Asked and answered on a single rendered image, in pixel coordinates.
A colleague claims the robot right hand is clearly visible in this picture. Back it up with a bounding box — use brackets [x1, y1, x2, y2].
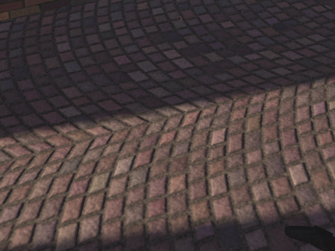
[285, 225, 335, 251]

